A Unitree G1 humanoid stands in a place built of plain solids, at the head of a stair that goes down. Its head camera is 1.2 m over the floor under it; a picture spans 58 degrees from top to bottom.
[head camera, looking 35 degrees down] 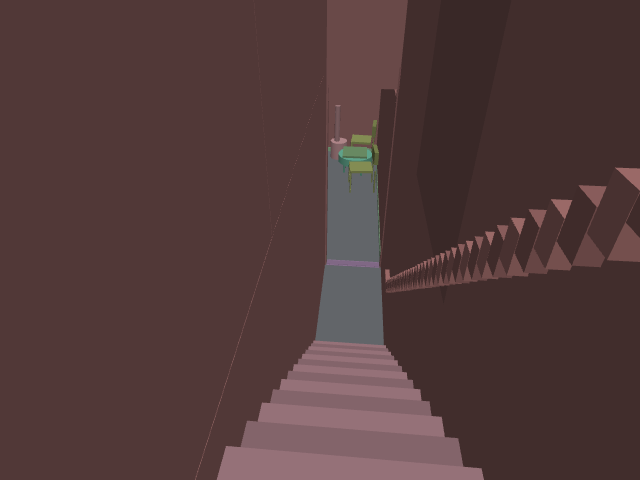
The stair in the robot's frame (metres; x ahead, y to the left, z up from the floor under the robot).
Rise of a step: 0.21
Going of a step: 0.22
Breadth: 0.94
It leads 5 degrees to the right of straight ahead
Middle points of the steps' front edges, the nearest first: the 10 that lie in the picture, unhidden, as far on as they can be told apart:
0.76 -0.10 -0.20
0.98 -0.12 -0.41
1.21 -0.14 -0.62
1.43 -0.16 -0.82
1.66 -0.18 -1.03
1.88 -0.20 -1.23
2.10 -0.22 -1.44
2.33 -0.24 -1.64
2.55 -0.26 -1.85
2.77 -0.28 -2.06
